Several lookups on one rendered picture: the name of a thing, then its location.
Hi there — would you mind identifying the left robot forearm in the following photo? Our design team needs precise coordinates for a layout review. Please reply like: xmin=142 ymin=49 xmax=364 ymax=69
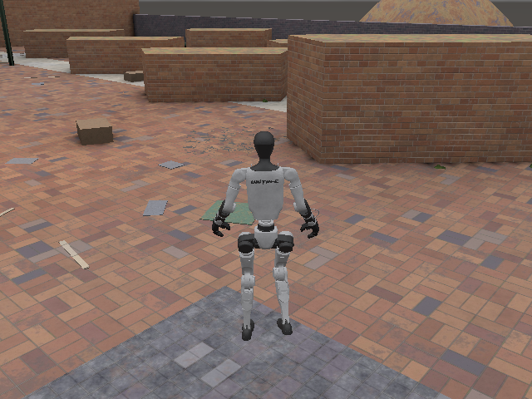
xmin=214 ymin=200 xmax=230 ymax=225

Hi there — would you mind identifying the robot torso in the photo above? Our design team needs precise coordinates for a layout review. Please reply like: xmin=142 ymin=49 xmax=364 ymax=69
xmin=246 ymin=164 xmax=284 ymax=249

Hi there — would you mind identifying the robot right foot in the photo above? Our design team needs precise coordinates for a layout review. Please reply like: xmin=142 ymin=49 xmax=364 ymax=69
xmin=277 ymin=318 xmax=293 ymax=335

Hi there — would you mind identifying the right robot hand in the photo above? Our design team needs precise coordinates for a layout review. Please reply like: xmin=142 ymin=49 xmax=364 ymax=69
xmin=300 ymin=222 xmax=319 ymax=239

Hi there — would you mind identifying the left robot upper arm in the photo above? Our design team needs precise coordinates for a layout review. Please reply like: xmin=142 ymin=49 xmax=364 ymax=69
xmin=222 ymin=168 xmax=248 ymax=213

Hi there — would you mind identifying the left robot hand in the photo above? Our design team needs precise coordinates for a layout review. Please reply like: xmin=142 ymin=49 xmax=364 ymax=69
xmin=212 ymin=221 xmax=230 ymax=237

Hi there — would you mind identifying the right robot forearm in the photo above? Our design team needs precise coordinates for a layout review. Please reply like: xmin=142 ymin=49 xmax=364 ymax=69
xmin=299 ymin=199 xmax=317 ymax=226

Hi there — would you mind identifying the right robot upper arm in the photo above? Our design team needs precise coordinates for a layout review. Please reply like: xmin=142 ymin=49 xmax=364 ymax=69
xmin=282 ymin=167 xmax=307 ymax=212

